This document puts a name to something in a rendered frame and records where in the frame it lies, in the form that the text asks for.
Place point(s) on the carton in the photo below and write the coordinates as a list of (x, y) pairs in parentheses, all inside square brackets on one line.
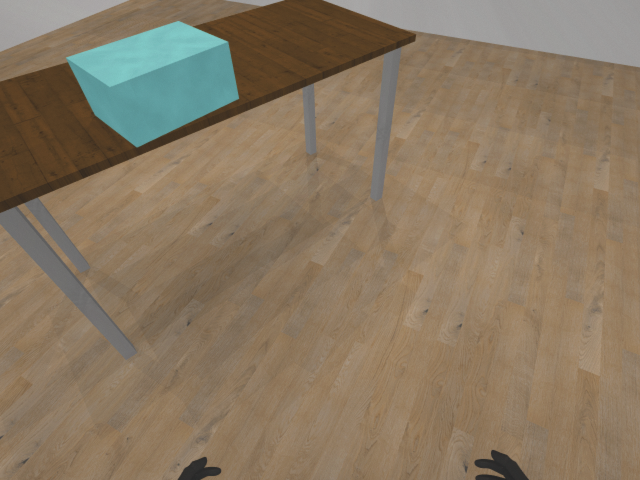
[(152, 83)]

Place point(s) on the left robot hand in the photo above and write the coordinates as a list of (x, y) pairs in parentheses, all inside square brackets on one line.
[(196, 470)]

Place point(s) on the right robot hand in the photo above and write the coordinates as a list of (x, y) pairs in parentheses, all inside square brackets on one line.
[(501, 464)]

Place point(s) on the table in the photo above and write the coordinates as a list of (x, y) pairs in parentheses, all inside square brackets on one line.
[(50, 136)]

